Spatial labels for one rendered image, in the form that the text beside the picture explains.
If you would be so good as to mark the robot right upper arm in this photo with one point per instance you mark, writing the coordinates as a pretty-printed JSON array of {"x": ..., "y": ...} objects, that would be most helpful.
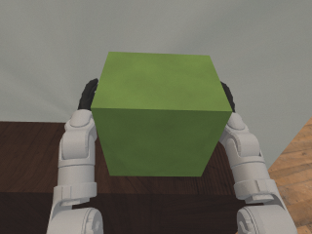
[{"x": 264, "y": 219}]

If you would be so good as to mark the pedestal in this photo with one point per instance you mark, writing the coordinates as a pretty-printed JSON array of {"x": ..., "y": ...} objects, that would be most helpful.
[{"x": 129, "y": 204}]

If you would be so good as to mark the robot right hand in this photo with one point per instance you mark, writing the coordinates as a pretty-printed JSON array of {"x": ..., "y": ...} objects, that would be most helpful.
[{"x": 229, "y": 96}]

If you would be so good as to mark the carton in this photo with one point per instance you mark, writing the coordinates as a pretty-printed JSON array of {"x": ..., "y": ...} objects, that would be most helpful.
[{"x": 159, "y": 114}]

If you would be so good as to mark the robot left hand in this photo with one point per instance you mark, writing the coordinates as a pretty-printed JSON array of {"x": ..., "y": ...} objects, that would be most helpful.
[{"x": 88, "y": 94}]

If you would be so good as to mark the left robot forearm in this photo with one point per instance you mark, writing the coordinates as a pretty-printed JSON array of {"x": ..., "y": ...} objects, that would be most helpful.
[{"x": 76, "y": 160}]

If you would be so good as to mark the right robot forearm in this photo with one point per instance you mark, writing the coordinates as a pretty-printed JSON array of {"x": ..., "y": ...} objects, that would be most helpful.
[{"x": 252, "y": 180}]

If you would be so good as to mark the robot left upper arm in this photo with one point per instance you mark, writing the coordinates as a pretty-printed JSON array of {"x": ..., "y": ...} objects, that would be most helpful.
[{"x": 77, "y": 221}]

